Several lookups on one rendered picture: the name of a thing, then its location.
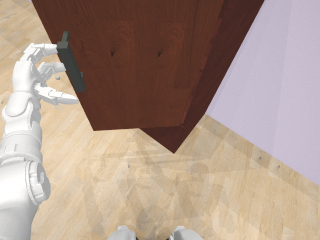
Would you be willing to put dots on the robot left thigh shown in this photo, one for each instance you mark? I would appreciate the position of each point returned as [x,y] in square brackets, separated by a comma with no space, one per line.
[123,234]

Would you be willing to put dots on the left robot upper arm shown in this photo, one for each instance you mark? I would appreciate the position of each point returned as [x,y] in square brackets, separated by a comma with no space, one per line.
[23,187]

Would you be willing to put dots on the handle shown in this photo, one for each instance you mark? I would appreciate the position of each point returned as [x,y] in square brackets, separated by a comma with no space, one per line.
[65,52]

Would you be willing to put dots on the cupboard door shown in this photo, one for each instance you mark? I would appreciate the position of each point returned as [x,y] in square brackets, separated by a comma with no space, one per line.
[140,58]

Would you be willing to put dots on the robot left shin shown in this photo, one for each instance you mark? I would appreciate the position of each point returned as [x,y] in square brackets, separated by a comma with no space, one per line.
[122,227]

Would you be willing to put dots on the robot left hand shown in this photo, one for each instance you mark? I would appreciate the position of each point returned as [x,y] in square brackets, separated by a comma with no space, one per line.
[25,76]

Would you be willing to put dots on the robot left forearm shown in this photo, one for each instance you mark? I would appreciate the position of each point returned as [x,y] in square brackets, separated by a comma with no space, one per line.
[22,137]

